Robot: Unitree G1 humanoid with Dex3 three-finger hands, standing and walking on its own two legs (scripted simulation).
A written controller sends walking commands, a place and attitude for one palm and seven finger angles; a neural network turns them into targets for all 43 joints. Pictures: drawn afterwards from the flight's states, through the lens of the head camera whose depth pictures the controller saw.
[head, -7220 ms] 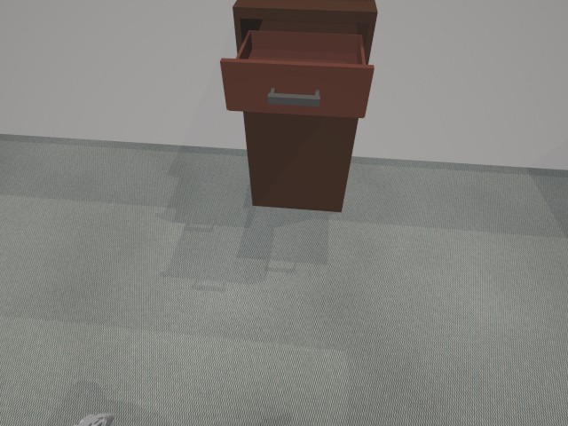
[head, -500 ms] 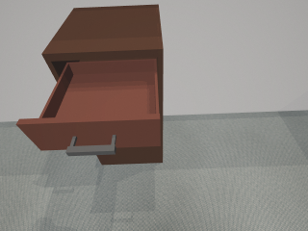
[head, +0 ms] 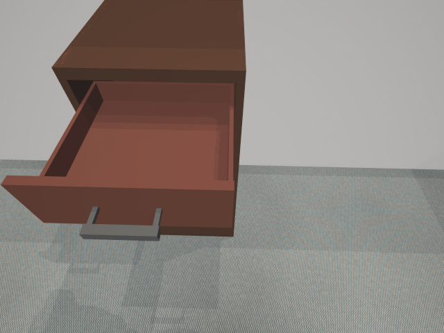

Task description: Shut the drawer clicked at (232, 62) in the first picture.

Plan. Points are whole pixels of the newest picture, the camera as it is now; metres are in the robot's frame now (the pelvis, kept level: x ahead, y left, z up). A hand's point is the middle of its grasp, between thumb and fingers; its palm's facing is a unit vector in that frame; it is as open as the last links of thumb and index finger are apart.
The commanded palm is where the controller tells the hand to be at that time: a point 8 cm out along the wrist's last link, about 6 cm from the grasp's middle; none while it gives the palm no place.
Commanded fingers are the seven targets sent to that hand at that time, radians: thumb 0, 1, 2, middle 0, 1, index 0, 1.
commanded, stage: come to a stop and stand still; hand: left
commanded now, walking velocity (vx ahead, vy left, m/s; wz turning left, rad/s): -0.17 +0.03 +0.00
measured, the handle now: (124, 222) +0.29 +0.20 +0.03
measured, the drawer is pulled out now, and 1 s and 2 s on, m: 0.30 0.30 0.30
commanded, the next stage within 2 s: look again from close up in 0.90 s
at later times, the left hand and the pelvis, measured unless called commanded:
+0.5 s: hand out of the picture +0.01 +0.21 -0.17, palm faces +0.02 -0.97 -0.24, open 7.3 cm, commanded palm none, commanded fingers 0.00 0.90 0.90 -0.20 -0.30 -0.20 -0.30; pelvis -0.04 +0.02 +0.00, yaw -1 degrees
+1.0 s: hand out of the picture -0.09 +0.21 -0.16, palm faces +0.00 -0.98 -0.20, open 7.3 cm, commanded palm none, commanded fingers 0.00 0.90 0.90 -0.20 -0.30 -0.20 -0.30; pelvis -0.07 +0.03 +0.01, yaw -1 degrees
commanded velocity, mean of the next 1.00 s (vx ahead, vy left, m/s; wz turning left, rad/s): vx -0.02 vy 0.00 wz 0.00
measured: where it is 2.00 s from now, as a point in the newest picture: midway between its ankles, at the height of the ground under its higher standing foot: outside the picture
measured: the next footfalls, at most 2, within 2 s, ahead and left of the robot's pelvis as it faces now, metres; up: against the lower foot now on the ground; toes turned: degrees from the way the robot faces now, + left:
none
